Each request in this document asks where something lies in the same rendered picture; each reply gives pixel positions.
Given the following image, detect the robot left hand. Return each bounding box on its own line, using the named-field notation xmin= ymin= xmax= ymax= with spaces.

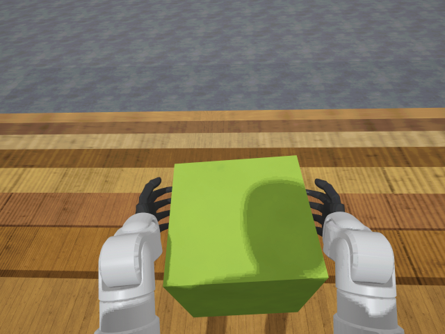
xmin=136 ymin=177 xmax=172 ymax=232

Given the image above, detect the robot left forearm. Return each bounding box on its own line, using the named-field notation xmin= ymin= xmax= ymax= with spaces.
xmin=94 ymin=213 xmax=163 ymax=334

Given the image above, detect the robot right forearm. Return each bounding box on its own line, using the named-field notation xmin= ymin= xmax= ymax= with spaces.
xmin=323 ymin=212 xmax=405 ymax=334

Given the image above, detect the robot right hand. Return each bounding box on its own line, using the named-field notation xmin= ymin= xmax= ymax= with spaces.
xmin=306 ymin=179 xmax=345 ymax=236

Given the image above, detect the carton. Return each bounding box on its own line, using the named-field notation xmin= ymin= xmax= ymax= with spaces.
xmin=163 ymin=155 xmax=329 ymax=317

